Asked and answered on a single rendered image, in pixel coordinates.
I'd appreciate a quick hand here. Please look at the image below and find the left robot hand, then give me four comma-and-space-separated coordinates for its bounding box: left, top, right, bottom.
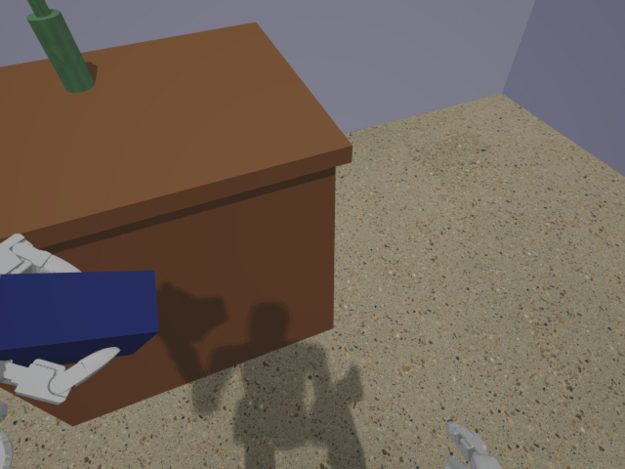
0, 234, 120, 405

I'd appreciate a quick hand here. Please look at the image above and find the right robot hand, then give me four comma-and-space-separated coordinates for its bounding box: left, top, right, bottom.
444, 421, 502, 469

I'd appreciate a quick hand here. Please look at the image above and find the sponge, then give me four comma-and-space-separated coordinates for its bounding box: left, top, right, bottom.
0, 271, 159, 367

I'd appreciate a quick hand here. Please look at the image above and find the table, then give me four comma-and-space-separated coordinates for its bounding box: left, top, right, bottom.
0, 22, 353, 426

